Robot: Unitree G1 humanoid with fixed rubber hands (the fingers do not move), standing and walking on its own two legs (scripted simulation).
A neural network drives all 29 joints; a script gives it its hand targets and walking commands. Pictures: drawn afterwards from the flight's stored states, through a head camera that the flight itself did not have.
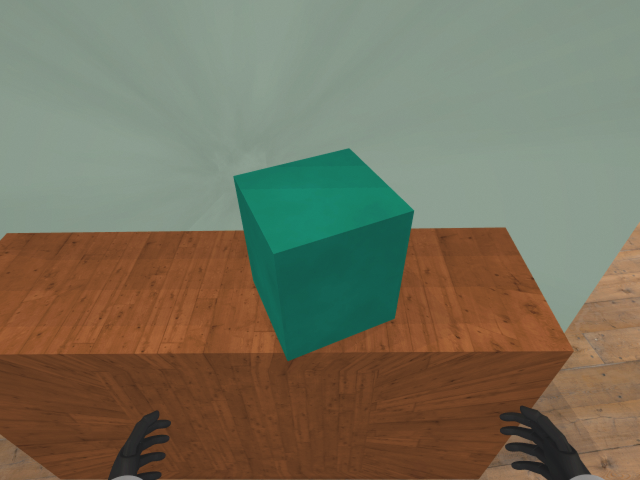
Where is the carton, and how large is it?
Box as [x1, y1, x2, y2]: [233, 148, 413, 360]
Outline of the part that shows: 349,148 233,176 253,280 287,360 394,318 413,210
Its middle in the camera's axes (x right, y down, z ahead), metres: +0.00 +0.03 +0.67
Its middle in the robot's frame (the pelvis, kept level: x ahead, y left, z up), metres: +0.49 +0.01 +0.01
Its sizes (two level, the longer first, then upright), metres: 0.210 0.200 0.250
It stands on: a pedestal, 0.64 m high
